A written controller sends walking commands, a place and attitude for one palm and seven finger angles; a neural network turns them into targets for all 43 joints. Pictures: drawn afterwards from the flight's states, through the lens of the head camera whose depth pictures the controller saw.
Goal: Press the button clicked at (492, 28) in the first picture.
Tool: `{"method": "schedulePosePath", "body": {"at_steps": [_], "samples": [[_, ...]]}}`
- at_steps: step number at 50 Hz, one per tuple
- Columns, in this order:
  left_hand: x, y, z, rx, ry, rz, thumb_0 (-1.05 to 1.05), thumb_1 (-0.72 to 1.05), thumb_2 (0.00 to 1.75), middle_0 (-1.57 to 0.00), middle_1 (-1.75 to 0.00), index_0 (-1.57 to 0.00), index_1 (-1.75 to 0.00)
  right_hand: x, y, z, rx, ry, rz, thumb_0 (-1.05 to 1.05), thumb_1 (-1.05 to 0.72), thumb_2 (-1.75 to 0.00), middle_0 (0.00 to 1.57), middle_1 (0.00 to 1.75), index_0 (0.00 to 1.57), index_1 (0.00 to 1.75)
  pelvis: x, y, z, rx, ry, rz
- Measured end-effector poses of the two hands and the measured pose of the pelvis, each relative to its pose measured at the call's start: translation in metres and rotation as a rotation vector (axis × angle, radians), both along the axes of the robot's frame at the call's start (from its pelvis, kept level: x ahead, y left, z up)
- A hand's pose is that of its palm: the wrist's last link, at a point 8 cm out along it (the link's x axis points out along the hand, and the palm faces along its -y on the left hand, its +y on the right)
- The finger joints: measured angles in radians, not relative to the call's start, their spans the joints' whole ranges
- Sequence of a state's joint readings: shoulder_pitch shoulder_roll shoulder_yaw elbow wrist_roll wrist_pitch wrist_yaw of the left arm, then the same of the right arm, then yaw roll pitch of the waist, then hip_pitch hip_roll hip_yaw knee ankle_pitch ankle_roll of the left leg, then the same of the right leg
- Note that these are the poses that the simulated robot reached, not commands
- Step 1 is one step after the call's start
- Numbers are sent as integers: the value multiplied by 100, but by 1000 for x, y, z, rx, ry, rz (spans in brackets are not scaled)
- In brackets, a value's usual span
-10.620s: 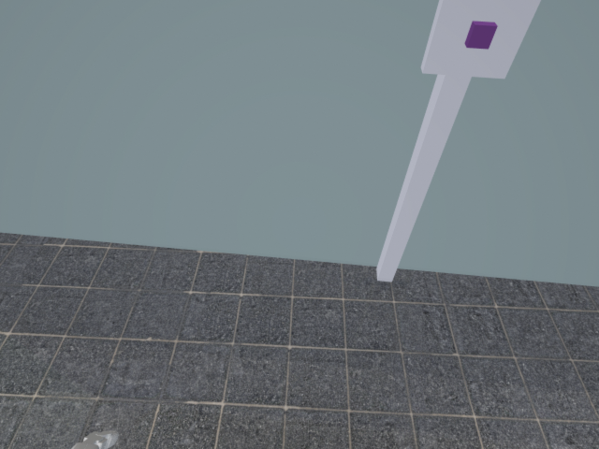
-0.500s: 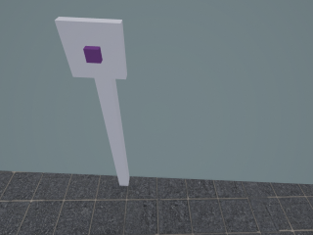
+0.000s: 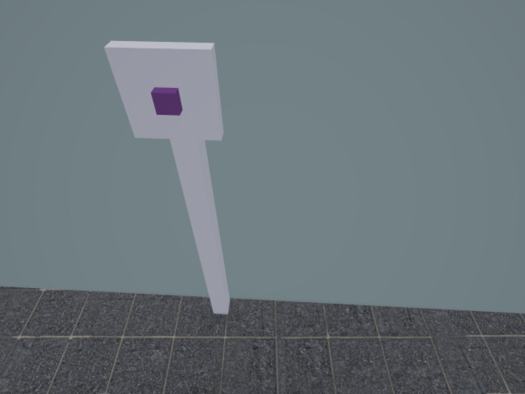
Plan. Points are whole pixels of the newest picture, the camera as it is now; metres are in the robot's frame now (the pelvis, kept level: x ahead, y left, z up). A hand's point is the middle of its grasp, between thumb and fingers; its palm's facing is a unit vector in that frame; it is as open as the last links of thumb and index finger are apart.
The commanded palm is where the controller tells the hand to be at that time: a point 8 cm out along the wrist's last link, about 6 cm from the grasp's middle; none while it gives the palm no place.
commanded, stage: shuffle to correct the standing spot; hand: left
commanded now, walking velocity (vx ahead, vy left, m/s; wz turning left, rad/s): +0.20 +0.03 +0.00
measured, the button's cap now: (167, 100) +0.55 +0.21 +0.19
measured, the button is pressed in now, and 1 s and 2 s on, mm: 0 0 0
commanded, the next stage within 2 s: come to a stop and stand still in 0.20 s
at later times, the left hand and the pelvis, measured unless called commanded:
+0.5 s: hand out of the picture +0.06 +0.16 -0.19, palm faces +0.03 -0.99 -0.17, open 7.4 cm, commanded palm none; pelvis +0.08 +0.01 -0.01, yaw +0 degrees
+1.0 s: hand out of the picture +0.08 +0.18 -0.18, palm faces +0.05 -0.98 -0.21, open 7.3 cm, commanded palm none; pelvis +0.04 +0.00 +0.00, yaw +0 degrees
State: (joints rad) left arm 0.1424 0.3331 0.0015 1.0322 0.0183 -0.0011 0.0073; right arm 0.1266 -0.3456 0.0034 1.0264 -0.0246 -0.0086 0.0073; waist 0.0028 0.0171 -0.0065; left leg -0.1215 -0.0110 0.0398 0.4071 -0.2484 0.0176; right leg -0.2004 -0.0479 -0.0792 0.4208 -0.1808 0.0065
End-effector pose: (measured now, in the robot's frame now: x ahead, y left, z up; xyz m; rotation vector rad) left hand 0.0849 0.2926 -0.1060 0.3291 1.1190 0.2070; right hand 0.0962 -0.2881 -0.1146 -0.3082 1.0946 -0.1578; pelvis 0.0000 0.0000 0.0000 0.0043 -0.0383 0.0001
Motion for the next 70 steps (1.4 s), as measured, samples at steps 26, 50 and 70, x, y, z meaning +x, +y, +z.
{"method": "schedulePosePath", "body": {"at_steps": [26, 50, 70], "samples": [[-18, -77, -53, -199, 269, 106, 1, 90, 90, -20, -29, -20, -30, -108, 101, -40, 181, 481, -255, 1, -91, -90, 20, 30, 20, 30, 82, 7, -12, -15, 5, 2], [-16, -62, -41, -164, 125, 86, 1, 92, 90, -20, -29, -20, -30, -32, 56, -29, 114, 165, -127, 1, -92, -90, 20, 30, 19, 30, 37, 1, -4, -9, -16, 4], [-110, -65, -35, -158, 307, 134, 1, 90, 90, -20, -29, -20, -30, -107, 59, -30, 132, 321, -136, 1, -91, -90, 20, 30, 20, 30, 16, 0, 2, 0, -3, 2]]}}
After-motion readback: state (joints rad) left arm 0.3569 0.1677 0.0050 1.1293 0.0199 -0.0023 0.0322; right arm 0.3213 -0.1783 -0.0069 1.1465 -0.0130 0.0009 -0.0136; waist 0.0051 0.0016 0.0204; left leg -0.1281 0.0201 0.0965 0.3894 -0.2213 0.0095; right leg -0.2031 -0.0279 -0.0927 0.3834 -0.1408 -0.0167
